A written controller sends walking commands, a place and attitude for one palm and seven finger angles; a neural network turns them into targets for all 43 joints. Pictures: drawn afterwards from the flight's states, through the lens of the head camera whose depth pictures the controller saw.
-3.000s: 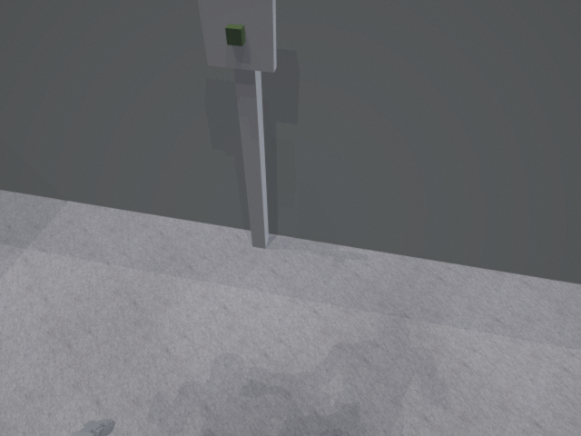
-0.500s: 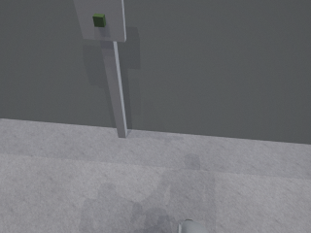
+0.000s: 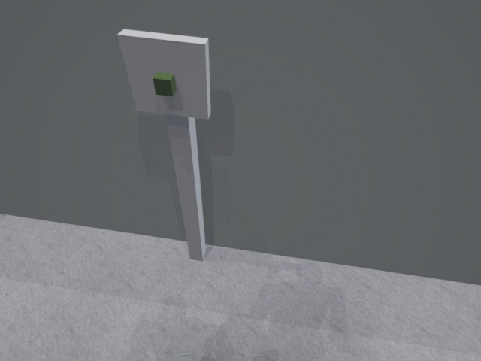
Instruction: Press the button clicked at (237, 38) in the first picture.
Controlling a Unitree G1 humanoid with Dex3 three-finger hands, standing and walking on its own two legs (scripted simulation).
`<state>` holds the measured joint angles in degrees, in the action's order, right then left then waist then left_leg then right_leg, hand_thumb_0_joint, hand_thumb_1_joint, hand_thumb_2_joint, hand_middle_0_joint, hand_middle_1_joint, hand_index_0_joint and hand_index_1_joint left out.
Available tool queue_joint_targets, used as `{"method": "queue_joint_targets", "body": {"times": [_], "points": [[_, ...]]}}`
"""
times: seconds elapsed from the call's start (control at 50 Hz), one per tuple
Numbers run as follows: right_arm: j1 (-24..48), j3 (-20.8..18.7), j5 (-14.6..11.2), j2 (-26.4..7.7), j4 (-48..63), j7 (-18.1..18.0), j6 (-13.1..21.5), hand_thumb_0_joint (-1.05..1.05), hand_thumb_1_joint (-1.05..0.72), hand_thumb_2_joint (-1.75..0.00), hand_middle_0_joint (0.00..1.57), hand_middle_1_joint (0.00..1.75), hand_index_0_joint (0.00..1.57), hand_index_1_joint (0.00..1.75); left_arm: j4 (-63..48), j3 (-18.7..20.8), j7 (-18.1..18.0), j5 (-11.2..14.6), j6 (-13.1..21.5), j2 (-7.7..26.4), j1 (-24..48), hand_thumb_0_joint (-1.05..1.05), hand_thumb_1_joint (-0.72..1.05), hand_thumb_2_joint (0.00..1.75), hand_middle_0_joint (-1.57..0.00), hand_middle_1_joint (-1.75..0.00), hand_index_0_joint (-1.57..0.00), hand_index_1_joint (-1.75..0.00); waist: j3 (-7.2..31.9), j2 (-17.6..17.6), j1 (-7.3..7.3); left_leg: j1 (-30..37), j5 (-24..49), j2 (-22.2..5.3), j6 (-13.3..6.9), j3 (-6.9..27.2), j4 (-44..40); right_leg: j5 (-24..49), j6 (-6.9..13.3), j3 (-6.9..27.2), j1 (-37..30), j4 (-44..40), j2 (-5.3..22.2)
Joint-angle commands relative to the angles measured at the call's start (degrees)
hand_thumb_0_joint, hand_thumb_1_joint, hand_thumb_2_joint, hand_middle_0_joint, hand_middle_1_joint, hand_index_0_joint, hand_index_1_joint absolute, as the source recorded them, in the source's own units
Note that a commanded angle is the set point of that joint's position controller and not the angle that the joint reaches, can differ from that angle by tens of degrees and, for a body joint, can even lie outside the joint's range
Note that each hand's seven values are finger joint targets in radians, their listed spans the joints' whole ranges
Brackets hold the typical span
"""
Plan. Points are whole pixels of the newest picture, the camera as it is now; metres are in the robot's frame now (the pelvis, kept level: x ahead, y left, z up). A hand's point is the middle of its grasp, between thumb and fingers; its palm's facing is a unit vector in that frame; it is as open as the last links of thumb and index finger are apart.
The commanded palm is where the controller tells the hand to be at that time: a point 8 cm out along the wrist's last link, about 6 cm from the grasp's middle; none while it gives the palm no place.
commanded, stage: take the last steps up to it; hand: left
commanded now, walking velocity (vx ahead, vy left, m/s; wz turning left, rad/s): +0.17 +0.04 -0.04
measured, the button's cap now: (165, 83) +0.62 +0.22 +0.14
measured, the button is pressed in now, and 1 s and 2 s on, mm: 0 0 0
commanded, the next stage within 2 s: come to a stop and stand still in 0.02 s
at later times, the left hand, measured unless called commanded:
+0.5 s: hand (144, 354) +0.17 +0.19 -0.17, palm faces +0.00 -0.97 -0.25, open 7.4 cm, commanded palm none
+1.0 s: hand out of the picture +0.08 +0.24 -0.17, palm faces +0.04 -0.98 -0.19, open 7.4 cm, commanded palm none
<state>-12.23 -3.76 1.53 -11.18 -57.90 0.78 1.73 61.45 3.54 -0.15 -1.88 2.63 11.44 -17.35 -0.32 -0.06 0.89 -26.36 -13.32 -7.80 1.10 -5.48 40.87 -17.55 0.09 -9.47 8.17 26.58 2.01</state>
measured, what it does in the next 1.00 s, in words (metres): steps on the spot: left foot, then right foot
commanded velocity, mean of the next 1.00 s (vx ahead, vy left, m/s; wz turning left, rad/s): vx -0.08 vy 0.00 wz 0.00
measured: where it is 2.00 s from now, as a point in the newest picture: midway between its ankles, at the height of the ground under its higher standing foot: outside the picture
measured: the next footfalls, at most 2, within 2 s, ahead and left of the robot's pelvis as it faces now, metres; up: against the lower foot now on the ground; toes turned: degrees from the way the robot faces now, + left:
left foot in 0.06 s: +0.14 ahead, +0.14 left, +0.00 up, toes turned +9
right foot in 0.42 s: +0.18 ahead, -0.10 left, +0.00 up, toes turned -8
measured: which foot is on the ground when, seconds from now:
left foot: up 0.00-0.04, down 0.06-0.42, up 0.44-0.76, down 0.78-1.00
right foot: down 0.00-0.06, up 0.08-0.40, down 0.42-0.80, up 0.82-1.00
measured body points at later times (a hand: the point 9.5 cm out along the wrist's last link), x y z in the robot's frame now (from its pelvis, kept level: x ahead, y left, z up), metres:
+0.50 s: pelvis +0.10 +0.01 -0.01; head +0.14 -0.01 +0.44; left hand +0.17 +0.25 -0.15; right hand +0.11 -0.22 -0.18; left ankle +0.08 +0.13 -0.70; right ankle +0.14 -0.09 -0.74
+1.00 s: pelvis +0.07 +0.05 +0.01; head +0.08 +0.07 +0.46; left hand +0.08 +0.29 -0.16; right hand +0.09 -0.18 -0.14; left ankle +0.05 +0.15 -0.74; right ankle +0.05 -0.08 -0.72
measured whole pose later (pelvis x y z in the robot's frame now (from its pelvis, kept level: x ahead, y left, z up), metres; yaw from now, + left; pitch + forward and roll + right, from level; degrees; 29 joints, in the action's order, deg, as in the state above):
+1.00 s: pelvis +0.07 +0.05 +0.01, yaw -1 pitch +0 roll +0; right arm -14.4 -1.4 1.2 -7.9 -62.5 -2.3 -0.1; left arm 61.8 2.5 -1.1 -1.2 -2.3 11.3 -14.6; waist -1.0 -2.6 1.3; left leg -8.9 -14.6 0.5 -1.8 -4.2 23.6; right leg -20.5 -1.3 -1.5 16.1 36.9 2.8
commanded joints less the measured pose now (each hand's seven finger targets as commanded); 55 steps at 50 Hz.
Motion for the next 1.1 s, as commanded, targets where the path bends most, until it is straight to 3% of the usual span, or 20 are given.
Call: {"method": "queue_joint_targets", "body": {"times": [0.0,0.02,0.04,0.06,0.1,0.16,0.3,0.36,0.4,0.42,0.5,0.64,0.72,0.74,0.78,0.8,0.86,0.94,1.02,1.08], "points": [[-9.3,0.4,0.0,-2.6,-0.6,0.3,1.2,0.0,-0.9,-0.9,0.2,0.3,0.2,0.3,-1.9,1.2,-0.4,0.4,0.2,6.9,-1.9,0.0,0.9,0.9,-0.2,-0.3,-0.2,-0.3,-2.7,0.1,-3.65,19.0,2.2,3.2,0.0,-3.5,-12.2,5.3,5.0,6.3,10.4,-1.0,10.3],[-15.0,-0.6,0.5,-7.3,-1.9,-0.4,1.7,0.0,-0.9,-0.9,0.2,0.3,0.2,0.3,-2.5,0.7,-0.2,0.7,-0.1,4.3,-3.1,0.0,0.9,0.9,-0.2,-0.3,-0.2,-0.3,1.3,10.4,-5.39,26.9,4.9,-3.9,-2.9,6.7,-17.4,2.4,2.2,1.7,14.6,13.1,4.7],[-19.2,-1.5,0.7,-12.9,-2.6,-0.9,1.5,0.0,-0.9,-0.9,0.2,0.3,0.2,0.3,-4.0,0.0,0.1,1.1,0.0,1.4,-3.2,0.0,0.9,0.9,-0.2,-0.3,-0.2,-0.3,3.3,21.3,-6.15,31.8,10.3,-16.0,-9.2,22.0,-23.6,-17.3,-0.1,-1.4,23.6,29.3,-1.3],[-18.8,-1.0,0.5,-11.9,-3.2,-1.5,1.2,0.0,-0.9,-0.9,0.2,0.3,0.2,0.3,-4.7,-0.2,-0.5,0.6,-0.1,2.6,-0.6,0.0,0.9,0.9,-0.2,-0.3,-0.2,-0.3,3.3,17.8,-6.78,29.3,6.7,-17.7,-11.5,24.0,-25.8,-19.2,0.8,4.4,26.0,38.4,0.1],[-12.3,0.1,0.1,-7.8,-1.6,-2.1,1.5,0.0,-0.9,-0.9,0.2,0.3,0.2,0.3,-4.0,-0.1,0.0,0.6,0.0,2.7,2.2,0.0,0.9,0.9,-0.2,-0.3,-0.2,-0.3,-1.6,9.4,-4.83,23.1,9.4,-15.5,-12.1,18.8,-25.8,-11.3,0.9,7.4,29.2,43.6,4.0],[-3.7,1.9,-0.3,-4.5,-0.8,-3.0,2.1,0.0,-0.9,-0.9,0.2,0.3,0.2,0.3,-0.6,-1.3,-0.6,1.2,-1.6,-1.0,-3.8,0.0,0.9,0.9,-0.2,-0.3,-0.2,-0.3,0.0,5.7,0.29,16.6,37.8,-9.9,-8.4,4.3,-23.2,-4.7,-1.6,8.2,15.9,28.6,4.8],[-2.3,-0.9,-0.5,-7.6,-2.1,-3.6,-0.9,0.0,-0.9,-0.9,0.2,0.3,0.2,0.3,-2.9,-0.2,-1.5,0.5,-3.9,2.1,-3.1,0.0,0.9,0.9,-0.2,-0.3,-0.2,-0.3,0.5,8.5,-0.37,19.2,42.9,-11.3,-8.9,4.4,-17.8,-0.3,-0.6,5.3,10.7,13.1,1.8],[-0.6,-1.6,-0.4,-6.9,-1.5,-3.4,-2.0,0.0,-0.9,-0.9,0.2,0.3,0.2,0.3,-3.6,0.8,-1.5,0.3,-3.7,3.2,-4.0,0.0,0.9,0.9,-0.2,-0.3,-0.2,-0.3,0.2,7.1,1.01,14.3,29.8,-8.2,-5.5,2.5,-12.0,13.8,0.0,6.0,5.1,4.9,2.9],[-3.9,-1.4,-1.0,-2.1,-0.7,-2.6,-2.6,0.0,-0.9,-0.9,0.2,0.3,0.2,0.3,-4.2,1.4,-1.9,-0.3,-2.8,9.0,-3.2,0.0,0.9,0.9,-0.2,-0.3,-0.2,-0.3,3.1,-10.9,-0.21,5.9,-3.9,4.3,0.1,-4.1,4.0,47.6,6.3,19.3,-0.5,-0.7,17.5],[-2.2,-1.2,-1.3,-0.8,-0.2,-2.9,-3.6,0.0,-0.9,-0.9,0.2,0.3,0.2,0.3,-4.4,1.5,-2.0,0.3,-2.8,9.9,-4.6,0.0,0.9,0.9,-0.2,-0.3,-0.2,-0.3,4.5,-12.6,2.0,4.8,-22.7,7.0,0.3,0.8,14.8,53.1,11.6,22.3,1.3,-3.7,22.1],[-3.4,-1.2,-0.8,-1.4,-1.3,-2.5,-4.6,0.0,-0.9,-0.9,0.2,0.3,0.2,0.3,-7.2,1.2,-3.1,0.3,-2.9,7.0,4.4,0.0,0.9,0.9,-0.2,-0.3,-0.2,-0.3,3.3,-6.5,-0.96,-0.7,-15.2,5.4,1.2,7.0,28.1,40.0,11.7,16.9,2.5,-3.6,17.2],[-0.9,-0.3,-0.9,-1.4,0.6,-1.6,-3.7,0.0,-0.9,-0.9,0.2,0.3,0.2,0.3,-6.8,1.8,-2.5,-0.2,-2.9,9.1,3.3,0.0,0.9,0.9,-0.2,-0.3,-0.2,-0.3,3.7,-9.9,1.53,5.2,-14.9,5.8,1.6,3.7,6.3,23.0,11.0,18.1,0.8,-7.1,16.0],[-7.6,0.3,-1.0,-1.0,-1.4,-1.7,-2.8,0.0,-0.9,-0.9,0.2,0.3,0.2,0.3,-6.5,1.6,-2.1,0.5,-3.6,8.5,6.1,0.0,0.9,0.9,-0.2,-0.3,-0.2,-0.3,3.4,-9.4,-1.76,17.8,-3.5,6.5,0.4,1.0,-14.0,7.0,6.3,15.6,7.9,-6.2,12.0],[-8.7,0.3,-0.9,-2.2,-1.9,-1.8,-2.3,0.0,-0.9,-0.9,0.2,0.3,0.2,0.3,-6.7,1.1,-2.0,0.9,-3.8,6.7,6.2,0.0,0.9,0.9,-0.2,-0.3,-0.2,-0.3,2.4,-4.2,-2.05,21.1,-1.5,4.7,-0.4,3.4,-19.1,1.4,3.8,13.7,11.7,-3.8,9.0],[-4.7,-0.2,-0.2,-8.1,0.9,-1.9,-2.0,0.0,-0.9,-0.9,0.2,0.3,0.2,0.3,-7.8,0.1,-1.4,1.2,-4.3,2.3,6.1,0.0,0.9,0.9,-0.2,-0.3,-0.2,-0.3,-2.6,12.1,-0.83,8.4,-8.6,-9.9,-6.5,20.0,-30.0,-4.2,-1.1,5.6,12.4,7.3,1.2],[-1.0,0.0,-0.1,-7.3,1.3,-2.3,-1.7,0.0,-0.9,-0.9,0.2,0.3,0.2,0.3,-7.1,0.2,-1.6,0.7,-4.9,2.6,7.5,0.0,0.9,0.9,-0.2,-0.3,-0.2,-0.3,-5.5,17.0,-0.98,3.3,-10.4,-10.0,-7.7,21.9,-34.3,-6.9,-1.4,7.3,11.6,13.8,0.7],[1.9,1.2,-0.2,-5.1,0.6,-3.2,-1.2,0.0,-0.9,-0.9,0.2,0.3,0.2,0.3,-3.9,-0.2,-1.1,0.5,-4.7,1.9,2.9,0.0,0.9,0.9,-0.2,-0.3,-0.2,-0.3,-5.0,10.2,1.4,9.1,4.3,-5.4,-8.1,12.9,-29.5,-4.3,-0.9,9.9,13.0,20.8,0.7],[-3.6,1.0,-0.5,-5.3,-2.4,-3.5,-0.5,0.0,-0.9,-0.9,0.2,0.3,0.2,0.3,-2.5,-1.5,-1.3,1.0,-3.3,1.1,2.9,0.0,0.9,0.9,-0.2,-0.3,-0.2,-0.3,-0.1,7.5,-0.72,22.3,28.9,-4.7,-8.7,10.1,-22.4,-4.0,-1.7,7.7,10.9,7.6,1.2],[-5.3,1.3,-1.7,-3.4,-4.0,-3.2,0.0,0.0,-0.9,-0.9,0.2,0.3,0.2,0.3,1.2,-1.9,-2.0,1.2,-1.9,3.9,-1.8,0.0,0.9,0.9,-0.2,-0.3,-0.2,-0.3,2.6,1.5,-0.97,18.8,20.8,0.2,-3.0,7.1,-17.8,22.1,0.5,12.6,-1.5,-5.3,6.0],[-5.3,1.6,-1.4,-3.2,-5.2,-2.9,-0.7,0.0,-0.9,-0.9,0.2,0.3,0.2,0.3,2.3,-2.4,-2.0,1.2,-1.7,3.5,-0.8,0.0,0.9,0.9,-0.2,-0.3,-0.2,-0.3,1.1,-5.5,-1.47,19.1,13.5,1.2,-1.8,6.2,-19.4,21.5,1.1,12.3,0.7,-4.1,5.6]]}}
